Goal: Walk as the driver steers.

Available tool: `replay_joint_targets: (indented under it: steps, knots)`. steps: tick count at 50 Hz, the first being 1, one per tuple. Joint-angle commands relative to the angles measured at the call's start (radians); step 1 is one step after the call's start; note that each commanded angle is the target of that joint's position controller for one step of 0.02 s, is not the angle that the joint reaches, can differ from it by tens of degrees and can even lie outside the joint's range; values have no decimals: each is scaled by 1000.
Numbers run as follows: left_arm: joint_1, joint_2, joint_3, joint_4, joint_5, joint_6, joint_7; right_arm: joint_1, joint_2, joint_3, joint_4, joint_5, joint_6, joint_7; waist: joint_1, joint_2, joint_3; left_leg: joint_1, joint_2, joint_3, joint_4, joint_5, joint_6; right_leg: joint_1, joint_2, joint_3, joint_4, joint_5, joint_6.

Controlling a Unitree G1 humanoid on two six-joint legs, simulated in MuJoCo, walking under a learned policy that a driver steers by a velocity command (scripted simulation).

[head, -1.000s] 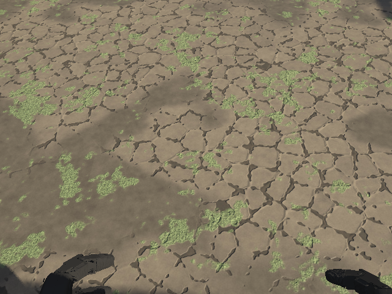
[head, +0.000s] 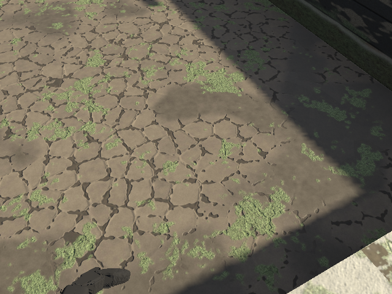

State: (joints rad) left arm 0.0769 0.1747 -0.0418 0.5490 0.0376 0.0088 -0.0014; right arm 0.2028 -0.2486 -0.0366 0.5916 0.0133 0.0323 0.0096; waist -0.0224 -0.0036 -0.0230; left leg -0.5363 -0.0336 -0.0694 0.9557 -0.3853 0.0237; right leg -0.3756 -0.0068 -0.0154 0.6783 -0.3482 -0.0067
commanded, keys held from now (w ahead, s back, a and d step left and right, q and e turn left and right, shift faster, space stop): w+q+shift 0.72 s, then w+shift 0.14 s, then w+e+shift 0.02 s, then shift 0.12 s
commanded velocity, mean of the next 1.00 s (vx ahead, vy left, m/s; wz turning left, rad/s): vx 0.94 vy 0.00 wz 0.76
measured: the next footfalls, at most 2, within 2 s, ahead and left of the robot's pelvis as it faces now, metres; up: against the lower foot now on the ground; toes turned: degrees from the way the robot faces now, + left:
left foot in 0.26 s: +0.05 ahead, +0.11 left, +0.00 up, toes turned +35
right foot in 0.54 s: +0.14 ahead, -0.05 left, +0.00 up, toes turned +44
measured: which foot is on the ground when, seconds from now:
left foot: up 0.00-0.24, down 0.26-1.00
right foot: down 0.00-0.24, up 0.26-0.52, down 0.54-1.00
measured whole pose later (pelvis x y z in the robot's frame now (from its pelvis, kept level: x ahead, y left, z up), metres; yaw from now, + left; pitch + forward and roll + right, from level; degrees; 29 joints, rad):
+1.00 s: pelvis +0.02 +0.01 +0.00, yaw +46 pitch -1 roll -1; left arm 0.11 0.20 0.00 0.58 0.01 0.01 -0.02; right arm -0.03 -0.18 0.05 0.51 0.03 0.07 0.02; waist 0.02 0.02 0.01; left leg -0.38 -0.18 -0.14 0.66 -0.24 0.09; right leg -0.28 -0.02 -0.04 0.66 -0.36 0.01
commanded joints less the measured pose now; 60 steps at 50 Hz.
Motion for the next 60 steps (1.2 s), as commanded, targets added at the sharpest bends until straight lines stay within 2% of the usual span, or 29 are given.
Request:
replay_joint_targets:
  steps: [1, 4, 6, 11, 12, 13, 14, 15, 16, 17, 18, 20, 23, 25, 27, 28, 29, 30, 31, 32, 34, 36, 38, 39, 43, 46, 49, 53, 60]
  knots:
    - [88, 200, 78, -8, 9, -34, 34, -195, -50, -17, -167, -18, -33, 1, 63, -135, -26, -405, 18, -89, 253, 49, -17, 267, -337, 393, -302, -111, -128]
    - [0, 149, 67, -6, -5, -54, 23, -142, -87, -34, -132, -28, 9, 10, -10, -123, 5, -163, 16, -24, 227, 186, -45, 3, -247, 105, -284, 212, -81]
    - [-8, 176, 76, 10, -17, -70, 19, -147, -65, -22, -139, -27, 30, 28, -23, -182, -11, 25, 24, 72, 83, 212, -31, -69, -213, -24, -236, 390, -66]
    - [95, 245, 113, 37, -13, -67, 51, -114, -51, -10, -129, -8, 33, 38, 0, -126, -102, 193, 12, 152, -161, 8, 63, 123, -271, -83, -13, 685, -48]
    - [89, 248, 115, 36, -15, -46, 58, -2, -43, -14, -88, -10, 24, 37, -53, -70, -151, 340, -31, 145, -249, 47, 90, 96, -241, -117, 177, 774, -21]
    - [29, 244, 111, 3, -8, -13, 67, 132, -79, -18, -58, -12, 19, 27, -149, 77, -158, 520, 3, 4, -228, 386, 150, -134, -146, -129, 528, 648, 10]
    - [-45, 131, 81, -94, 9, 5, 68, 83, -218, -39, -64, 2, 21, 28, -102, 445, -168, 646, 131, -365, -269, 774, 276, -565, 78, -67, 734, -228, 68]
    - [-112, 152, 71, -133, 16, -6, 87, 84, -221, -57, -100, 13, 28, 17, -143, 311, -266, 644, 216, -515, -348, 653, 320, -589, 56, 108, 790, -192, 95]
    - [-95, 165, 72, -118, 5, -17, 84, -4, -196, -48, -125, -12, 32, 5, -77, 175, -235, 556, 247, -525, -378, 557, 322, -605, 39, 128, 792, -125, 113]
    - [-36, 193, 81, -84, 16, -15, 80, -112, -140, -22, -148, -27, 30, -8, -6, 70, -91, 303, 218, -434, -356, 610, 273, -534, 17, 101, 696, -80, 129]
    - [-7, 184, 76, -81, 22, -11, 81, -189, -105, -4, -163, -18, 22, -10, 42, 79, -55, 152, 151, -349, -360, 614, 210, -409, 3, 80, 583, -44, 128]
    - [-28, 119, 56, -100, 19, 21, 78, -273, -57, 27, -177, -32, 11, -7, 56, 95, -64, -44, 47, -262, -382, 661, 146, -168, 33, 28, 452, -8, 140]
    - [18, 112, 44, -80, 17, 34, 66, -270, -101, 18, -164, -29, 8, -4, 40, 117, -184, 97, 38, -344, -379, 595, 143, -54, 47, 63, 344, 50, 116]
    - [-1, 116, 37, -81, 6, 6, 52, -282, -99, 12, -170, -26, 23, -7, 19, 71, -166, 123, 47, -391, -375, 552, 148, 10, 35, 83, 197, 36, 88]
    - [46, 80, 28, -59, 5, -17, 40, -312, -85, 8, -178, -6, 40, -15, 45, -4, -140, -39, 19, -368, -293, 472, 112, 280, -8, 83, 14, 279, 35]
    - [24, 126, 40, -63, 25, -22, 35, -216, -38, 16, -171, 5, 39, -17, 1, -205, -175, -164, -91, -240, -147, 303, 58, 429, -118, 137, 56, 568, -28]
    - [-11, 179, 60, -82, 35, -23, 33, -177, -12, 25, -171, 2, 27, -13, 24, -396, -214, -225, -134, -128, -24, 85, 33, 415, -255, 299, -12, 559, -124]
    - [-13, 183, 62, -95, 33, -22, 37, -256, -51, 7, -178, -19, 13, -5, 75, -379, -179, -194, -107, -91, 121, -42, 15, 285, -340, 407, -120, 485, -188]
    - [-27, 177, 56, -100, 32, -26, 42, -335, -98, -14, -199, -16, -1, 2, 82, -243, -141, -147, -83, -76, 185, -11, -5, 173, -360, 412, -182, 409, -192]
    - [-67, 162, 51, -104, 26, -27, 48, -351, -92, -10, -205, -12, -8, 10, 55, -150, -111, -78, -50, -56, 172, 23, -7, 81, -363, 375, -202, 356, -173]
    - [-154, 139, 41, -105, -6, -31, 46, -255, -49, 5, -173, -12, 0, 18, -23, -89, -107, 150, -10, -12, -39, 114, 10, -38, -249, 175, -189, 207, -59]
    - [-151, 112, 39, -100, -9, -23, 38, -171, -22, 16, -133, -25, 17, 30, -40, -86, -116, 303, -38, 13, -180, 191, 43, -48, -138, 0, -81, 182, 18]
    - [-97, 54, 41, -114, -11, 2, 23, -235, -35, 33, -145, 11, 20, 38, 12, 165, -96, 256, 23, -174, -307, 330, 92, -69, -8, -115, 100, -29, 68]
    - [-163, 49, 35, -142, -24, 6, 14, -282, -83, 27, -178, 36, 33, 33, -36, 282, -64, 148, 74, -359, -477, 115, 121, -101, 32, -108, 142, -70, 80]
    - [-117, 75, 52, -113, -38, -15, -1, -389, -90, 38, -214, 11, 45, -13, 10, 205, -100, 174, 102, -425, -564, 52, 88, -16, -4, 12, 162, -8, 80]
    - [-46, 87, 54, -69, -32, -29, -16, -328, -90, 31, -183, 17, 25, -5, 17, 107, -151, 228, 66, -365, -545, 61, 74, 145, 9, -49, -17, 36, 36]
    - [-63, 71, 51, -60, -24, -14, -23, -274, -62, 43, -155, 10, 22, 5, 6, -1, -119, 158, 28, -296, -557, -59, 39, 230, 0, -42, -41, -7, -3]
    - [-22, 70, 42, -51, -27, -2, -14, -298, -38, 48, -145, -5, 11, 32, 29, 38, -1, 95, 10, -274, -577, -144, 32, 171, -21, -19, -95, -116, -12]
    - [-17, 66, 26, -36, -25, -11, 9, -246, 3, 61, -88, -9, -14, 25, 4, -1, -4, 170, 12, -258, -595, 29, 26, 166, -52, 35, -200, -79, -19]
